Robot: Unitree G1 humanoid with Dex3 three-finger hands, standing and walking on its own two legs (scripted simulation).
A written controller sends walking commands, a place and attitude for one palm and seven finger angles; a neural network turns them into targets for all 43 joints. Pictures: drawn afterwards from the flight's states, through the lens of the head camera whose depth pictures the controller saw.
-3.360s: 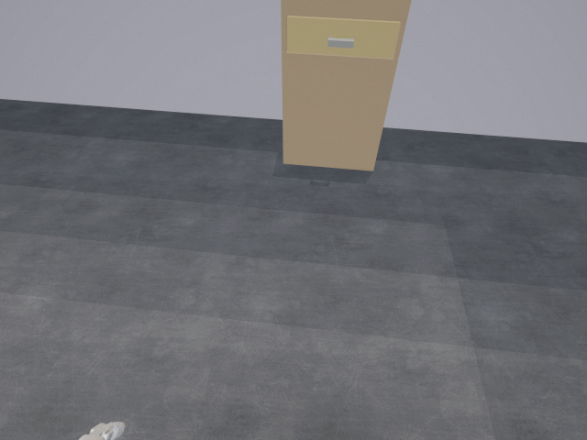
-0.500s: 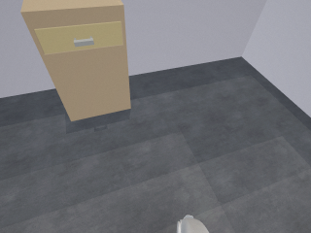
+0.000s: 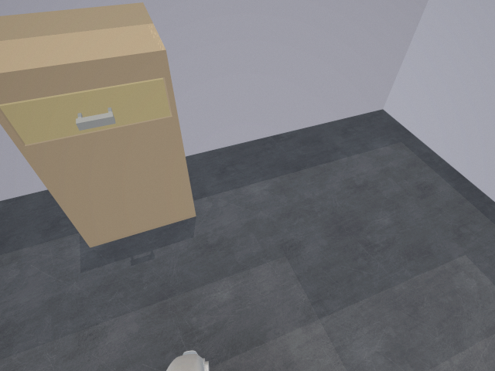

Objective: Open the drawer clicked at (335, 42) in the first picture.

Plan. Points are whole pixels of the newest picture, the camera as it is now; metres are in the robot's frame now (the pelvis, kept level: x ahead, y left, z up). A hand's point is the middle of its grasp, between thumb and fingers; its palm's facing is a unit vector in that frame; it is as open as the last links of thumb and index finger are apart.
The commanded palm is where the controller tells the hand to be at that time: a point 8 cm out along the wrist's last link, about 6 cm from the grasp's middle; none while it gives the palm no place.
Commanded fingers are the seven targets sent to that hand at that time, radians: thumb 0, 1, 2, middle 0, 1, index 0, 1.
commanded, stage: walk to a spot facing it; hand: left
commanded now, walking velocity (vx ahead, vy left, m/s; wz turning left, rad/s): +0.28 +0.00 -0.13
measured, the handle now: (95, 117) +0.80 +0.53 -0.08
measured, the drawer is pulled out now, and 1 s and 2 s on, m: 0.00 0.00 0.00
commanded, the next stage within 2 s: turn to face it in 0.04 s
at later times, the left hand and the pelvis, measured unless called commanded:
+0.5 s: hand (148, 325) +0.23 +0.21 -0.16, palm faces +0.12 -0.97 -0.22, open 7.4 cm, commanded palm none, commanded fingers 0.00 0.90 0.90 -0.20 -0.30 -0.20 -0.30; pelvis +0.14 +0.02 +0.00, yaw +5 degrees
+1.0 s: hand out of the picture +0.08 +0.20 -0.18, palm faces +0.41 -0.88 -0.24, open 7.4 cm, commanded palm none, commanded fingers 0.00 0.90 0.90 -0.20 -0.30 -0.20 -0.30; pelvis +0.14 +0.01 -0.01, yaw +21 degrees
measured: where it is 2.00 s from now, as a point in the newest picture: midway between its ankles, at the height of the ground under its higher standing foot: (223, 365)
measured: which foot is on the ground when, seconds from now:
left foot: up 0.00-0.08, down 0.10-0.56, up 0.58-1.00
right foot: down 0.00-0.12, up 0.14-0.54, down 0.56-1.00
